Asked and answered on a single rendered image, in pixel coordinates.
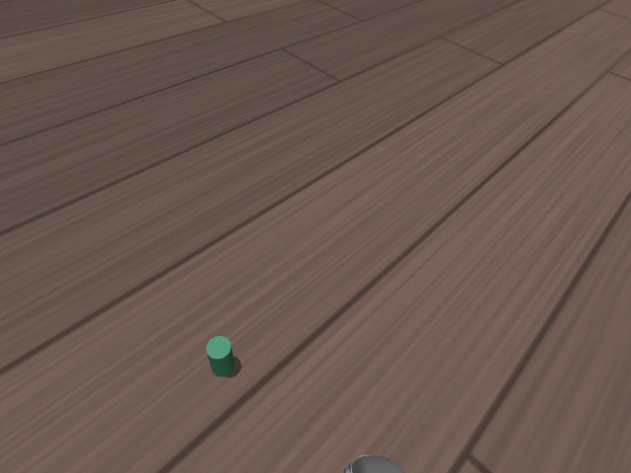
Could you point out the can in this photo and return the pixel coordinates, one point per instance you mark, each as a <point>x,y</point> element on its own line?
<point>220,355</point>

